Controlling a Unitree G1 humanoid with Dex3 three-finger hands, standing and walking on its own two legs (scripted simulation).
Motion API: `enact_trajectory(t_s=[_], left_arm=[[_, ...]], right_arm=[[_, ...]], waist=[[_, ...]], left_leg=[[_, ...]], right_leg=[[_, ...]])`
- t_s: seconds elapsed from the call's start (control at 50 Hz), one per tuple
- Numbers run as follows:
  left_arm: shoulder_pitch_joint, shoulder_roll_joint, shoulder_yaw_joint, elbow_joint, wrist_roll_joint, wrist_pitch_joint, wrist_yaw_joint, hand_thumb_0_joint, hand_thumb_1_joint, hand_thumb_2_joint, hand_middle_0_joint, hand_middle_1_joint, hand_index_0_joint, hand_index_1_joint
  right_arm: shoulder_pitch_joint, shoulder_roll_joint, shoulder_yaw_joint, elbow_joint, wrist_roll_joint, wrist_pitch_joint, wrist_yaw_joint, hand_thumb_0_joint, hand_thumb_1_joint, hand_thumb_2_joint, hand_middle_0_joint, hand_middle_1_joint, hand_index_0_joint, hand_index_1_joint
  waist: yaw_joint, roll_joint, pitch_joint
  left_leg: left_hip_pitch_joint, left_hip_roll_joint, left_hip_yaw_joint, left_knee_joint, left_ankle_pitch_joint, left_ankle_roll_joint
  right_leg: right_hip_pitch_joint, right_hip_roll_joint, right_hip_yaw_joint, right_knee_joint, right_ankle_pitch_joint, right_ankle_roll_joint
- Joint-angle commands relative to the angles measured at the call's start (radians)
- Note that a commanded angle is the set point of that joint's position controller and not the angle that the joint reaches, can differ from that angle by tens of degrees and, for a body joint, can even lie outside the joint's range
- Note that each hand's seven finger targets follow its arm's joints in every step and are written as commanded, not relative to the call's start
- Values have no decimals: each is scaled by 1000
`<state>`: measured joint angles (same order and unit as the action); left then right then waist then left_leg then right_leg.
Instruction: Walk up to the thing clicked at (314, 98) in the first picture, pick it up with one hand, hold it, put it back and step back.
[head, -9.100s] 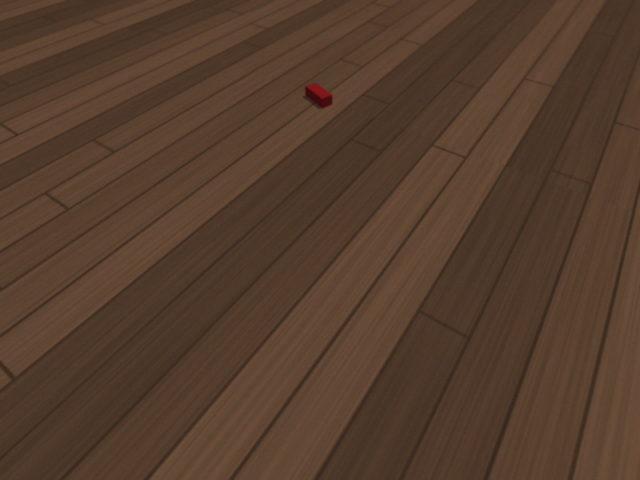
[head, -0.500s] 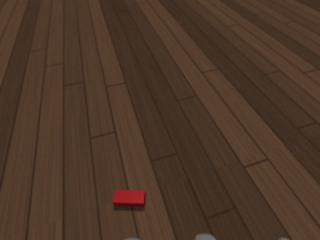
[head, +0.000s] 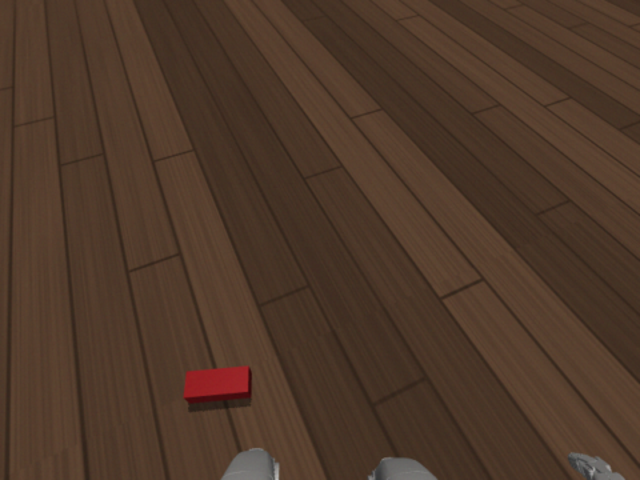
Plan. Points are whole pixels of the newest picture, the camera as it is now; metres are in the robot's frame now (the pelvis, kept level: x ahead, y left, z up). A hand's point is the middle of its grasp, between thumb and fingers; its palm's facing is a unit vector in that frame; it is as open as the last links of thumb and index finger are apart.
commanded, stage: stand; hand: left
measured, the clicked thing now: (219, 384) +0.44 +0.30 -0.71
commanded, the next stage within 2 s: none
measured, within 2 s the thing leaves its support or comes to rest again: neither
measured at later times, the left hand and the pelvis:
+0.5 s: hand out of the picture +0.09 +0.25 -0.11, palm faces -0.03 -0.94 -0.33, open 7.4 cm; pelvis -0.01 +0.00 +0.03, yaw +0 degrees
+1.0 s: hand out of the picture +0.07 +0.25 -0.11, palm faces -0.01 -0.94 -0.35, open 7.4 cm; pelvis +0.00 -0.01 +0.04, yaw +1 degrees
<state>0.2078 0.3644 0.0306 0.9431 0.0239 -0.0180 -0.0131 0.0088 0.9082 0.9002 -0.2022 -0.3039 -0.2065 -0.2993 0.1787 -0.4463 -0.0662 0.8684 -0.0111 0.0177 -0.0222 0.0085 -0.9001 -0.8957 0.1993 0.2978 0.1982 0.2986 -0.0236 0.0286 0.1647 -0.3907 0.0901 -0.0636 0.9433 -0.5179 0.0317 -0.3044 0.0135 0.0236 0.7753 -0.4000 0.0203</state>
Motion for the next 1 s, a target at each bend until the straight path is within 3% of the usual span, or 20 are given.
enact_trajectory(t_s=[0.0,0.02,0.04,0.1,0.14,0.16,0.18,0.2,0.22,0.24,0.28,0.32,0.36,0.46,0.54,0.6,0.68,0.74,0.8,0.98], left_arm=[[-73,308,75,-81,-3,-33,38,0,900,900,-200,-300,-200,-300],[-91,292,67,-92,-2,-33,46,0,900,900,-200,-300,-200,-300],[-112,283,62,-98,-6,-38,46,0,900,900,-200,-300,-200,-300],[-104,258,56,-69,-21,-32,40,0,900,900,-200,-300,-200,-300],[-90,224,51,-59,-33,-19,39,0,900,900,-200,-300,-200,-300],[-89,189,40,-60,-41,-13,39,0,900,900,-200,-300,-200,-300],[-82,154,33,-50,-46,-3,37,0,900,900,-200,-300,-200,-300],[-80,179,38,-35,-46,5,36,0,900,900,-200,-300,-200,-300],[-79,176,33,-17,-42,5,31,0,900,900,-200,-300,-200,-300],[-93,186,32,-2,-30,-6,23,0,900,900,-200,-300,-200,-300],[-149,220,35,9,-13,-17,14,0,900,900,-200,-300,-200,-300],[-171,218,29,19,-14,-19,12,0,900,900,-200,-300,-200,-300],[-169,215,25,39,-20,-19,9,0,900,900,-200,-300,-200,-300],[-161,214,21,81,-24,-28,7,0,900,900,-200,-300,-200,-300],[-179,223,20,101,-22,-26,7,0,900,900,-200,-300,-200,-300],[-172,216,19,115,-21,-25,6,0,900,900,-200,-300,-200,-300],[-168,216,18,132,-19,-23,7,0,900,900,-200,-300,-200,-300],[-170,214,16,131,-18,-26,9,0,900,900,-200,-300,-200,-300],[-167,216,15,138,-18,-23,10,0,900,900,-200,-300,-200,-300],[-153,213,16,144,-22,-21,14,0,900,900,-200,-300,-200,-300]], right_arm=[[-74,-199,-47,-89,19,-21,-14,0,-900,-900,200,300,200,300],[-16,-182,-52,-59,32,-23,-8,0,-900,-900,200,300,200,300],[20,-177,-51,-36,33,-26,-4,0,-900,-900,200,300,200,300],[46,-142,-42,13,13,-37,-1,0,-900,-900,200,300,200,300],[62,-134,-41,39,1,-45,-2,0,-900,-900,200,300,200,300],[58,-156,-41,37,-6,-48,-2,0,-900,-900,200,300,200,300],[11,-177,-36,32,-9,-55,0,0,-900,-900,200,300,200,300],[-40,-217,-33,28,-7,-56,9,0,-900,-900,200,300,200,300],[-120,-200,-32,30,-7,-52,13,0,-900,-900,200,300,200,300],[-128,-162,-20,45,0,-47,19,0,-900,-900,200,300,200,300],[-106,-116,-2,63,10,-49,24,0,-900,-900,200,300,200,300],[-92,-125,0,92,6,-54,28,0,-900,-900,200,300,200,300],[-91,-124,2,119,1,-54,31,0,-900,-900,200,300,200,300],[-106,-120,8,148,2,-65,31,0,-900,-900,200,300,200,300],[-109,-123,10,170,3,-60,31,0,-900,-900,200,300,200,300],[-121,-124,13,178,2,-60,29,0,-900,-900,200,300,200,300],[-125,-127,15,190,4,-57,28,0,-900,-900,200,300,200,300],[-140,-125,15,193,4,-55,28,0,-900,-900,200,300,200,300],[-122,-126,18,207,4,-51,27,0,-900,-900,200,300,200,300],[-144,-128,23,216,3,-51,25,0,-900,-900,200,300,200,300]], waist=[[27,-150,-40],[4,-198,-93],[-9,-242,-120],[-6,-234,-169],[-1,-209,-204],[2,-126,-231],[27,-55,-222],[47,3,-175],[74,38,-136],[70,10,-123],[26,-26,-125],[15,-11,-110],[19,-5,-102],[28,-15,-167],[13,-2,-150],[19,-5,-163],[13,-3,-160],[14,-39,-197],[8,-36,-170],[23,-39,-202]], left_leg=[[-64,-68,-69,80,-89,15],[-56,-76,-70,21,-81,16],[-3,-69,-35,-60,-38,7],[145,-79,70,-336,154,-12],[300,-57,13,-454,478,-9],[345,16,-100,-482,529,15],[326,93,-197,-535,452,58],[120,145,-263,-603,210,116],[6,120,-233,-628,54,98],[-31,64,-167,-614,-19,48],[69,-1,-85,-588,98,2],[124,9,-96,-608,146,-9],[119,19,-107,-631,126,-4],[178,29,-90,-640,268,-9],[183,24,-79,-652,211,-16],[188,34,-80,-661,265,-15],[201,33,-79,-665,240,-19],[262,29,-59,-624,360,-17],[249,28,-59,-632,315,-20],[257,32,-50,-626,424,-20]], right_leg=[[-24,-274,405,-396,367,-232],[66,-249,275,-346,419,-193],[71,-227,224,-328,461,-172],[111,-172,158,-251,602,-136],[47,-139,140,-225,492,-90],[-8,-106,124,-203,358,-63],[-28,-49,81,-171,179,-45],[74,-24,56,-187,7,-44],[165,-45,53,-234,-7,-43],[213,-74,100,-325,33,-46],[144,-120,156,-374,70,-65],[94,-120,143,-413,48,-55],[100,-111,125,-436,49,-50],[168,-118,106,-438,181,-47],[127,-119,113,-476,114,-42],[162,-118,99,-461,195,-42],[137,-116,100,-478,165,-39],[135,-130,106,-490,232,-41],[113,-126,108,-506,176,-37],[165,-127,88,-489,281,-33]])
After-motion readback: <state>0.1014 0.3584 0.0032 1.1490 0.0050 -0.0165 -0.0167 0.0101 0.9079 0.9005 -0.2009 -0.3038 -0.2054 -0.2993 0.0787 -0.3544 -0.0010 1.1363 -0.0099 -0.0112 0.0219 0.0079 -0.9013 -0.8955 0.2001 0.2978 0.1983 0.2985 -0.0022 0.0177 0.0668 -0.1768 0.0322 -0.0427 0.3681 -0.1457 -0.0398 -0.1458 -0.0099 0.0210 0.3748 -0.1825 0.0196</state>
